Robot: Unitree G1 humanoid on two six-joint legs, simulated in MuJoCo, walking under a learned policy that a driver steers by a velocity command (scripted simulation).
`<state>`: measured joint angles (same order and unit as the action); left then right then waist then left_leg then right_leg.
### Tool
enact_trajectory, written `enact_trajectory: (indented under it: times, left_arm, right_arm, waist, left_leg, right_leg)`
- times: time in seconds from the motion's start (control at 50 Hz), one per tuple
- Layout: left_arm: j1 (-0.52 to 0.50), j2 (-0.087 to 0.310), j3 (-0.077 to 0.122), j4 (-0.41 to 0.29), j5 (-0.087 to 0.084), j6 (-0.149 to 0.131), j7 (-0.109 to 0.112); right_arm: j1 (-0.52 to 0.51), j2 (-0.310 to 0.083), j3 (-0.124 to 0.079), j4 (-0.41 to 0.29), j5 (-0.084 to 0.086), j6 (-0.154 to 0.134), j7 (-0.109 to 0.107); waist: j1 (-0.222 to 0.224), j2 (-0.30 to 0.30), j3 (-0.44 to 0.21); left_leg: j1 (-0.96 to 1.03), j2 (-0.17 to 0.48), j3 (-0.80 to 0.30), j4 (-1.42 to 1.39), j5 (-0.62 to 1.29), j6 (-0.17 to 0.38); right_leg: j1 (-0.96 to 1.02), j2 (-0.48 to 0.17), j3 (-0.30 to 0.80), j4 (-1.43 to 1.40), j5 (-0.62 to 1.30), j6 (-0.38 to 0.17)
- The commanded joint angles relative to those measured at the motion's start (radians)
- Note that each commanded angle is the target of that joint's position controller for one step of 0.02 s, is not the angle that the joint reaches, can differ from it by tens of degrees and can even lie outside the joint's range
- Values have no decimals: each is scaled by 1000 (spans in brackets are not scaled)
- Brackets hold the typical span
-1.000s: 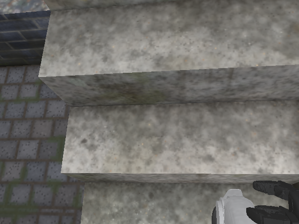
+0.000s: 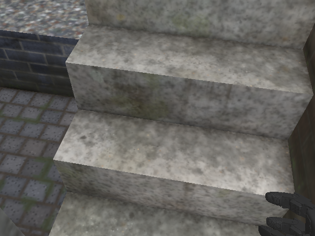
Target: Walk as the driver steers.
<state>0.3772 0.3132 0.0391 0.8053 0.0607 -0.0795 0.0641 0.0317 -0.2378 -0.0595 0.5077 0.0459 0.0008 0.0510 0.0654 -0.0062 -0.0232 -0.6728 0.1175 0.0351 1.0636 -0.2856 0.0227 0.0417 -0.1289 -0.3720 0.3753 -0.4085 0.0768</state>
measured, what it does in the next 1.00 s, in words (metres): climbs, turning right: left foot, then right foot 0.22 m higher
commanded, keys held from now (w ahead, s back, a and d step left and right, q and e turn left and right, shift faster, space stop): w+q+shift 0.10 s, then w+shift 0.22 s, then w+e+shift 0.68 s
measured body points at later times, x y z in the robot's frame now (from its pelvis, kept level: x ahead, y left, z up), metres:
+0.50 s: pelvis +0.25 +0.10 +0.06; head +0.30 +0.13 +0.50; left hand +0.46 +0.28 -0.02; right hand +0.31 -0.14 -0.08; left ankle +0.08 +0.12 -0.68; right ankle +0.38 +0.03 -0.46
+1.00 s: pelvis +0.40 +0.20 +0.19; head +0.42 +0.19 +0.63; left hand +0.71 +0.32 +0.16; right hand +0.38 -0.06 +0.05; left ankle +0.37 +0.35 -0.51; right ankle +0.35 +0.10 -0.16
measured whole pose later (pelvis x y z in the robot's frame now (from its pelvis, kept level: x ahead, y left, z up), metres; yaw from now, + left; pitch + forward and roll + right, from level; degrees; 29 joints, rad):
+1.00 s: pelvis +0.40 +0.20 +0.19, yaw -17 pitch +4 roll +5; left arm 0.01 0.22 -0.01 0.46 -0.03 -0.06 0.00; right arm 0.31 -0.21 0.01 0.84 -0.04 -0.06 -0.05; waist -0.02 -0.09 -0.02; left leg -0.30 0.05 0.21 0.75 -0.49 -0.05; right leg -1.14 -0.02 0.07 2.44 -0.59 0.02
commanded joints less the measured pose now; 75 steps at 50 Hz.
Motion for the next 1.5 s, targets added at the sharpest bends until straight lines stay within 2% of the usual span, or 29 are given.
enact_trajectory:
  times: [0.02,0.06,0.08,0.12,0.32,0.38,0.42,0.46,0.5,0.52,0.54,0.56,0.58,0.64,0.76,0.82,0.86,0.9,0.92,0.94,0.98,1.04,1.12,1.16,1.2,1.26,1.34,1.4,1.5]
  left_arm:
    - [-225,186,35,-109,-20,5,-24]
    - [-423,114,17,-205,-77,2,-40]
    - [-377,-88,-32,-256,-48,-41,-38]
    - [-85,9,-26,-205,-38,-120,-47]
    - [-381,-242,-115,-358,-98,-46,-64]
    - [-496,-232,-151,-456,-92,-23,-95]
    - [-500,-182,-137,-461,-51,-4,-100]
    - [-244,-45,-73,-374,-68,11,-78]
    - [-301,-38,-64,-287,-85,1,-102]
    - [-8,54,-30,-216,-64,28,-97]
    - [-14,93,-6,-129,-30,41,-95]
    - [-107,7,-8,-148,14,51,-79]
    - [-22,-58,-23,-109,33,35,-87]
    - [-86,-177,-47,-71,-48,27,-38]
    - [-360,78,3,-161,-88,14,-22]
    - [-448,39,-13,-242,-84,22,-22]
    - [-585,-85,-52,-357,-25,-14,-54]
    - [-196,-263,-89,-345,-44,-44,-84]
    - [-19,-206,-90,-339,-95,-28,-64]
    - [-159,-197,-91,-417,-143,11,-41]
    - [-590,-202,-126,-550,-82,2,-77]
    - [-709,-167,-142,-613,-100,14,-121]
    - [-877,-263,-208,-715,-102,17,-137]
    - [-815,-256,-214,-697,-122,13,-140]
    - [-311,28,-67,-532,-62,45,-118]
    - [49,188,23,-207,-29,92,-48]
    - [-166,-176,-98,68,-2,24,-113]
    - [-335,-211,-133,90,36,9,-119]
    - [-323,-135,-177,156,10,15,-106]
  right_arm:
    - [163,-156,-77,-20,24,-10,-13]
    - [604,-207,-114,170,-32,-32,-20]
    - [439,-279,-95,182,-43,-40,-11]
    - [467,-230,-67,190,-39,-44,-2]
    - [491,24,59,410,-62,-15,-53]
    - [311,25,85,383,-42,-19,-98]
    - [349,-69,82,395,22,-46,-125]
    - [325,-363,-10,386,-44,-21,-151]
    - [556,-172,2,397,-21,-22,-146]
    - [381,-292,-19,340,-6,-54,-135]
    - [171,-213,-12,257,8,-61,-125]
    - [50,-78,8,151,-22,-99,-81]
    - [-183,44,56,47,-89,-130,-40]
    - [5,153,129,-24,-109,-118,19]
    - [-24,32,151,-58,-128,-88,-81]
    - [152,-6,122,-75,-47,-99,-108]
    - [416,-99,52,112,-22,-99,-84]
    - [302,-75,72,175,-125,-91,-40]
    - [262,-163,41,146,-128,-90,-58]
    - [204,-162,20,168,-74,-87,-71]
    - [346,-50,40,270,-87,-82,-131]
    - [283,44,77,330,-109,-107,-143]
    - [414,-48,80,452,-74,-74,-144]
    - [532,-189,67,511,-13,-73,-128]
    - [443,-445,-7,458,-30,-94,-95]
    - [334,-219,-5,386,-48,-159,-18]
    - [-32,261,148,55,-74,-128,-45]
    - [173,205,170,93,-10,-65,-52]
    - [40,130,192,73,-22,-32,-98]
  waist:
    - [-224,-153,-80]
    - [-430,54,-32]
    - [-195,409,167]
    - [-111,174,-279]
    - [-94,81,184]
    - [-24,50,125]
    - [18,70,-160]
    - [131,316,-313]
    - [-25,10,-349]
    - [172,-61,-459]
    - [161,-389,-470]
    - [43,-396,-345]
    - [79,-161,-169]
    - [-132,32,52]
    - [-224,100,-40]
    - [-339,-107,-98]
    - [-391,46,-109]
    - [-54,286,-106]
    - [-8,272,-291]
    - [-2,197,-118]
    - [-114,-43,-42]
    - [-81,-88,131]
    - [-111,-21,105]
    - [-66,122,-112]
    - [169,363,-468]
    - [125,-149,-658]
    - [-144,38,43]
    - [-300,-7,26]
    - [-286,-123,51]
  left_leg:
    - [382,-170,208,-110,-123,59]
    - [776,-171,114,-621,276,200]
    - [813,-85,-153,-382,843,219]
    - [866,179,-672,-677,564,448]
    - [679,120,-370,-688,328,187]
    - [208,0,-65,-907,503,91]
    - [124,-21,-13,-942,1567,110]
    - [631,143,-9,-634,2791,153]
    - [507,139,-74,-288,2695,77]
    - [461,131,-108,-104,2317,97]
    - [285,-79,-115,292,969,51]
    - [98,-214,-177,780,221,31]
    - [9,-207,-162,947,11,88]
    - [-310,-181,-220,1097,-211,94]
    - [339,-85,86,215,92,-26]
    - [551,-69,-37,-273,0,0]
    - [702,-24,-10,-710,316,5]
    - [864,263,-327,-271,1581,101]
    - [975,481,-643,-510,939,290]
    - [964,506,-588,-680,373,277]
    - [899,424,-449,-823,58,169]
    - [626,265,-75,-931,55,80]
    - [510,162,114,-1157,313,102]
    - [375,146,170,-1052,1368,175]
    - [769,228,122,-559,2183,221]
    - [15,-129,-145,626,369,133]
    - [-550,-162,-335,1407,310,210]
    - [-588,-160,-265,1433,324,150]
    - [-510,-182,-22,1137,540,94]
  right_leg:
    - [-125,-105,74,243,1204,-179]
    - [-499,-23,125,993,630,-118]
    - [-1061,127,192,1547,-185,-79]
    - [-1080,134,452,1637,5,-67]
    - [-1772,102,427,2354,-107,-108]
    - [-1257,109,321,1680,175,-133]
    - [-477,194,102,1311,300,-178]
    - [-486,262,80,1194,-222,-153]
    - [-313,260,286,941,-273,-285]
    - [-86,257,396,700,-88,-303]
    - [20,206,603,437,205,-332]
    - [-115,54,1000,197,-85,-453]
    - [-272,146,820,363,179,-408]
    - [-620,76,1001,137,-125,-424]
    - [-1101,135,581,45,302,-351]
    - [-945,149,647,193,407,-279]
    - [-871,202,466,840,434,-171]
    - [-1378,253,497,1939,-223,-122]
    - [-1532,183,525,2284,-238,-64]
    - [-1736,77,527,2341,-264,-31]
    - [-1734,-47,553,2220,-252,-39]
    - [-1604,-81,489,1861,-225,-40]
    - [-1307,-91,247,1455,-75,-69]
    - [-538,65,92,1013,-67,-155]
    - [-296,217,249,765,-282,-259]
    - [183,-151,1444,-49,-665,-418]
    - [-521,-137,720,150,-10,-162]
    - [-654,-152,354,44,319,-111]
    - [-824,-47,29,-134,484,-95]
Velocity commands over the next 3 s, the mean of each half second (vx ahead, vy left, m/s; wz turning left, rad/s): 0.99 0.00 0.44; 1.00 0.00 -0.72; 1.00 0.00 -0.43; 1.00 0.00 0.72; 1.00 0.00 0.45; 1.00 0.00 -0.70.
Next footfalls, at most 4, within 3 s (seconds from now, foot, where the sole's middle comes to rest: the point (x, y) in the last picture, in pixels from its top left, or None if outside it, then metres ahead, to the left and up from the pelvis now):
0.06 left None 0.09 0.12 -0.77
0.58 right None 0.42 0.03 -0.55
0.88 left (69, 235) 0.41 0.35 -0.55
1.20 right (188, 164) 0.58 -0.03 -0.34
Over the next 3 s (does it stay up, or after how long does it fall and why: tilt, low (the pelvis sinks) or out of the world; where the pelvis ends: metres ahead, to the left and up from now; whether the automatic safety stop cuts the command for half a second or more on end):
stays up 1.05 0.05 0.84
